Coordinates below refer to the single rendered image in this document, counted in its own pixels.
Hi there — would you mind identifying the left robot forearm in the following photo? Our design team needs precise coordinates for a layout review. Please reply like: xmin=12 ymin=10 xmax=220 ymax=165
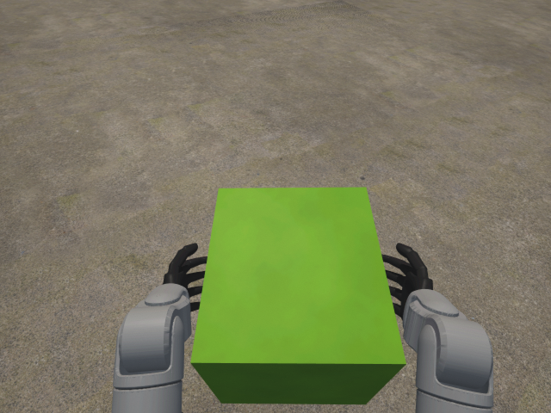
xmin=111 ymin=283 xmax=192 ymax=413

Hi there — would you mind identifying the right robot hand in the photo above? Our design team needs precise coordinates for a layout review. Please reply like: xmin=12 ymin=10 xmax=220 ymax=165
xmin=382 ymin=243 xmax=433 ymax=321

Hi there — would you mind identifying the carton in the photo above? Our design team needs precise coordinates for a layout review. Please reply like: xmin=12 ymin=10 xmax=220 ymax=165
xmin=190 ymin=188 xmax=406 ymax=404

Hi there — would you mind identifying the left robot hand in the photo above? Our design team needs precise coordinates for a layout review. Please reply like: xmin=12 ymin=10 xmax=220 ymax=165
xmin=163 ymin=243 xmax=207 ymax=312

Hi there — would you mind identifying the right robot forearm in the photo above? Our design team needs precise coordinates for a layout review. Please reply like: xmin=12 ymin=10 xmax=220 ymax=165
xmin=403 ymin=289 xmax=493 ymax=413

